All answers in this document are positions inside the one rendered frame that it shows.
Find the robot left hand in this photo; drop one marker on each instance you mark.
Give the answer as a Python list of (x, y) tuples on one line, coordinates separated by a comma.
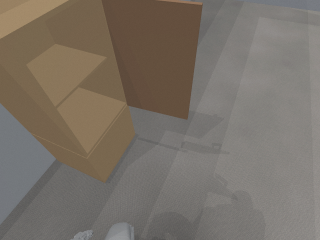
[(86, 235)]

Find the cupboard door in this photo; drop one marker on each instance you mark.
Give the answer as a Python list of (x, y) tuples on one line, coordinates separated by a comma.
[(155, 46)]

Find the left robot thigh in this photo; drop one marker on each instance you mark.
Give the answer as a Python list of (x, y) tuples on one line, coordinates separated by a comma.
[(120, 231)]

